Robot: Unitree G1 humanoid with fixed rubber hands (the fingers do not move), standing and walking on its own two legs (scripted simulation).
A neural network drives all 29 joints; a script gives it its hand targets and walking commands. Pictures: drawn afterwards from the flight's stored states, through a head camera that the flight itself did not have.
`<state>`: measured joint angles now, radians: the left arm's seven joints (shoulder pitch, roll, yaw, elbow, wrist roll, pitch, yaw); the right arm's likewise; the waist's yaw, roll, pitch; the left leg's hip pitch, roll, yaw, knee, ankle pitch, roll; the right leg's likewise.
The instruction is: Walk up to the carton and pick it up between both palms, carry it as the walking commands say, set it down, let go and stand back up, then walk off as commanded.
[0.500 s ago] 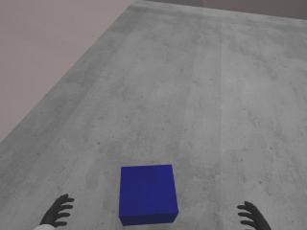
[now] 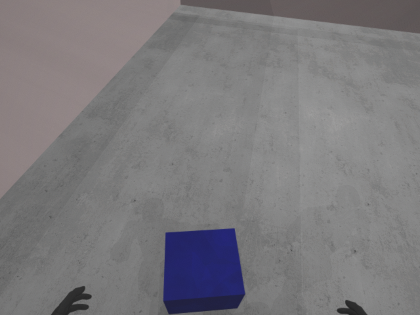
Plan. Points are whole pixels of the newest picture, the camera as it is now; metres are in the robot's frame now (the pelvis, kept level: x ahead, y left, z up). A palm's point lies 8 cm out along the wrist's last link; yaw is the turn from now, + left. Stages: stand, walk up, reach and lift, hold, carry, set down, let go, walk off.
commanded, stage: stand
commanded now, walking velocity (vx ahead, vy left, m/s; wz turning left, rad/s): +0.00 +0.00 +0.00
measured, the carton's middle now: (201, 271) +0.40 +0.02 -0.66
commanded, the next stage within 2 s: walk off in 1.16 s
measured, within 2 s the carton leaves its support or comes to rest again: neither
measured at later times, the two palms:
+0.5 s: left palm out of the picture +0.08 +0.31 -0.10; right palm out of the picture +0.08 -0.30 -0.10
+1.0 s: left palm out of the picture +0.07 +0.31 -0.10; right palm out of the picture +0.07 -0.31 -0.10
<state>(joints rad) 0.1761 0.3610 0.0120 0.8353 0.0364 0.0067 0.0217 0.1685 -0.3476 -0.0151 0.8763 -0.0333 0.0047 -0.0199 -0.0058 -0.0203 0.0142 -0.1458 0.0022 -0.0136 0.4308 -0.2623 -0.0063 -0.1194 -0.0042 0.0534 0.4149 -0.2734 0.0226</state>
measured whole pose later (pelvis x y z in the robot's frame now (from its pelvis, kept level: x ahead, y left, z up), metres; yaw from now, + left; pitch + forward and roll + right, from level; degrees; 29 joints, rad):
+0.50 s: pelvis -0.01 +0.00 +0.00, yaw +0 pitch -2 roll +0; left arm 0.17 0.38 0.00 0.95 0.03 0.00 0.02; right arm 0.15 -0.37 0.00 0.98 -0.03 0.00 -0.01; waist 0.00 -0.02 0.02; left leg -0.13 0.00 -0.01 0.39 -0.22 0.00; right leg -0.11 -0.01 0.05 0.37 -0.23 0.03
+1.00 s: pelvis -0.02 +0.00 +0.00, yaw +0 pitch -2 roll +0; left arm 0.15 0.39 0.00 1.01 0.02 0.00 0.01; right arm 0.12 -0.39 0.00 1.03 -0.02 0.00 -0.01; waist 0.00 -0.01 0.03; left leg -0.13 0.00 -0.02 0.37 -0.20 -0.01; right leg -0.10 -0.01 0.05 0.35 -0.21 0.02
